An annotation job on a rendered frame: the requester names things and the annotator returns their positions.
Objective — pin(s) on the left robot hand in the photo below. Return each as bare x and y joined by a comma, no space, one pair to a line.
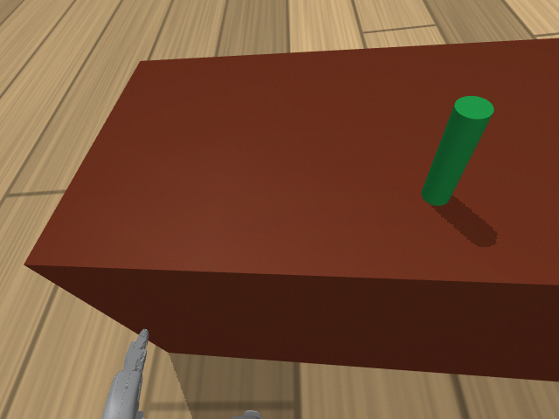
124,394

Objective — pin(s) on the can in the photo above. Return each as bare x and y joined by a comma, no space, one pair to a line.
468,120

